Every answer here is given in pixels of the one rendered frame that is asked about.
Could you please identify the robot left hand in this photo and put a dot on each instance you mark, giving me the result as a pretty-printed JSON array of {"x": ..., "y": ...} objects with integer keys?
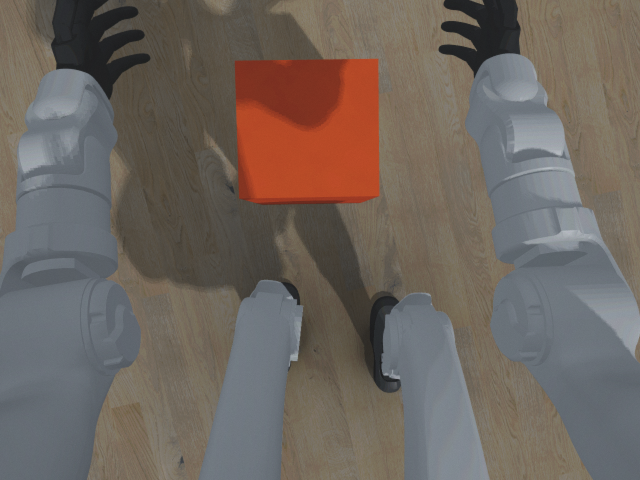
[{"x": 76, "y": 44}]

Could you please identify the robot left upper arm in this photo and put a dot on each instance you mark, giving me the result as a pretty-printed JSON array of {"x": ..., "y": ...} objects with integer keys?
[{"x": 60, "y": 348}]

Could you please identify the carton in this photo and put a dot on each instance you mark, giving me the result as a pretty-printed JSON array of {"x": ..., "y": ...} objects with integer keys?
[{"x": 307, "y": 131}]

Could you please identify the robot left shin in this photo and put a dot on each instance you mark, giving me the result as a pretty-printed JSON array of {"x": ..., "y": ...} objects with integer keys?
[{"x": 268, "y": 286}]

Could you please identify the robot right upper arm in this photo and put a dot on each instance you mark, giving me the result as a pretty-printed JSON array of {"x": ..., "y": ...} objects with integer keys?
[{"x": 576, "y": 328}]

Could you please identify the left robot forearm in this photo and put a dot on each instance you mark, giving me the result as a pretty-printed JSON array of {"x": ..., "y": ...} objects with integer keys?
[{"x": 63, "y": 193}]

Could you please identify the robot right hand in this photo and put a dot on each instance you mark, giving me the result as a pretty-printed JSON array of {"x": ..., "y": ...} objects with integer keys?
[{"x": 499, "y": 32}]

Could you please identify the right robot foot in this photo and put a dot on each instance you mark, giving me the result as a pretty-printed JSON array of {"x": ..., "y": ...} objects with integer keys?
[{"x": 380, "y": 308}]

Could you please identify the right robot forearm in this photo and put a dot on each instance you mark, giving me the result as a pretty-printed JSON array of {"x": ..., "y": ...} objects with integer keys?
[{"x": 540, "y": 220}]

